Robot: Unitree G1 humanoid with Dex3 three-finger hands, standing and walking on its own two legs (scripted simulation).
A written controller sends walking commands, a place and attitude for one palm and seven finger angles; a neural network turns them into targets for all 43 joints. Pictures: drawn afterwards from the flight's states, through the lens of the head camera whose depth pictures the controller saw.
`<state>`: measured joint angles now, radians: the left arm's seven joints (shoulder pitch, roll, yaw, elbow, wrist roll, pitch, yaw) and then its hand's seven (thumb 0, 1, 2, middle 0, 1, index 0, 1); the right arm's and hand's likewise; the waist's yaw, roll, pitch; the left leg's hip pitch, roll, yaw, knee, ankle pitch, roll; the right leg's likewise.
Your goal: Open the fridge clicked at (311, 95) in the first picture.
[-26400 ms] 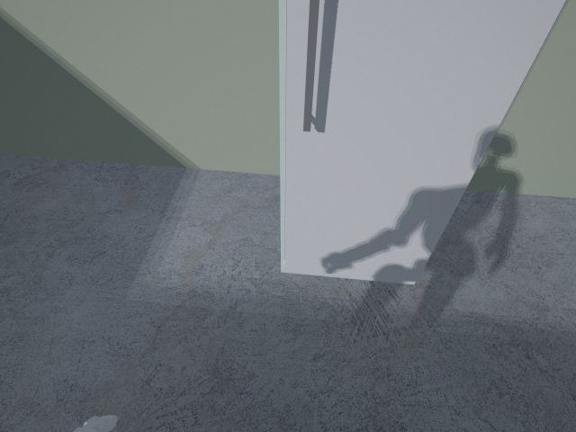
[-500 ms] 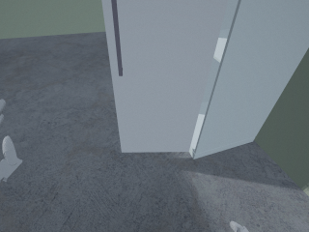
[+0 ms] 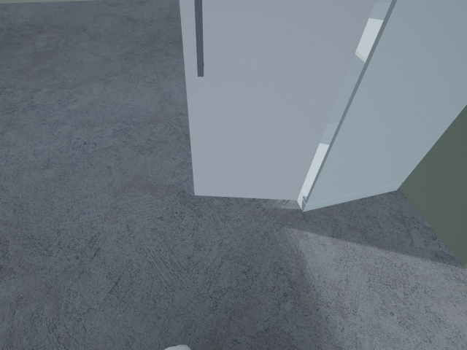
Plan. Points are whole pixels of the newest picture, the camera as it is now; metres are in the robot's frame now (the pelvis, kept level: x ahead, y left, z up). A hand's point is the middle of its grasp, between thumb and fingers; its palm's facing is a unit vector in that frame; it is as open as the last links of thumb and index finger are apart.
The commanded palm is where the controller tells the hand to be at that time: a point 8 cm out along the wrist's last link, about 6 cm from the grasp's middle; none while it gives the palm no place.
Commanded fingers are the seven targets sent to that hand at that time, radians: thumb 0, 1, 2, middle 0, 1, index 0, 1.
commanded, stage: let the arm hang, fingers relaxed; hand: left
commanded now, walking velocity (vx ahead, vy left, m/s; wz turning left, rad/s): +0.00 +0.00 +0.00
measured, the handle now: out of the picture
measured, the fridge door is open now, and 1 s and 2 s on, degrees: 73 73 73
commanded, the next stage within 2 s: look to check the result in 0.80 s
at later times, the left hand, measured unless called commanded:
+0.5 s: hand out of the picture +0.07 +0.25 -0.15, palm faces -0.05 -0.95 -0.30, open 7.4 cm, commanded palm none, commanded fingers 0.00 0.90 0.90 -0.20 -0.30 -0.20 -0.30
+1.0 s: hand out of the picture +0.13 +0.22 -0.14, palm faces -0.09 -0.95 -0.29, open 7.4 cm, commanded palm none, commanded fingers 0.00 0.90 0.90 -0.20 -0.30 -0.20 -0.30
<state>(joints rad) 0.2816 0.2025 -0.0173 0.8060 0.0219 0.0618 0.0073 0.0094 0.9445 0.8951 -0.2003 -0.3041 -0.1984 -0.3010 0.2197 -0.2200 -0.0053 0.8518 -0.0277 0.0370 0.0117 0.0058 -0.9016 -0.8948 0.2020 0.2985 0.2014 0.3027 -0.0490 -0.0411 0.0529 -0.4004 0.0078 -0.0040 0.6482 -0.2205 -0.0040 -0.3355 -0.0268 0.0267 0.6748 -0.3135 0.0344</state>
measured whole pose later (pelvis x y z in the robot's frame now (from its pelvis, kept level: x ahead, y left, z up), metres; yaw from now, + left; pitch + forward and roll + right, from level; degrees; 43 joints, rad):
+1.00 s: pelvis +0.05 +0.00 +0.03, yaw -2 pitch -1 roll +0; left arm 0.12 0.29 -0.01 1.12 0.02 -0.01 0.01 0.01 0.91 0.90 -0.20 -0.30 -0.20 -0.30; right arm 0.12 -0.28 -0.03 1.15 -0.01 0.01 0.00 0.00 -0.90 -0.89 0.20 0.30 0.20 0.30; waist -0.02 -0.01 0.06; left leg -0.18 0.02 0.04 0.36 -0.16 0.00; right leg -0.12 -0.02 0.06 0.35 -0.21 0.04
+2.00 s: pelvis +0.06 +0.00 +0.03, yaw -3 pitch -1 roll +0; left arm 0.12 0.32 -0.01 1.14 0.02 -0.01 0.01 0.01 0.91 0.90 -0.20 -0.30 -0.20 -0.30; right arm 0.11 -0.29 -0.02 1.15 -0.01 0.01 0.00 0.00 -0.90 -0.89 0.20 0.30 0.20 0.30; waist -0.01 -0.02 0.06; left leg -0.14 0.02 0.04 0.32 -0.16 -0.01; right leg -0.08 -0.02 0.06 0.30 -0.21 0.03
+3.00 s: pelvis +0.06 +0.00 +0.03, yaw -2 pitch -1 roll +0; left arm 0.12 0.33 -0.01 1.14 0.02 -0.02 0.00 0.01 0.91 0.90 -0.20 -0.30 -0.20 -0.30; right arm 0.10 -0.31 -0.02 1.15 -0.01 0.00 0.00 0.00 -0.90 -0.89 0.20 0.30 0.20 0.30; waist -0.01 -0.02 0.06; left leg -0.14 0.02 0.04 0.31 -0.15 -0.01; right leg -0.07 -0.02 0.06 0.28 -0.19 0.03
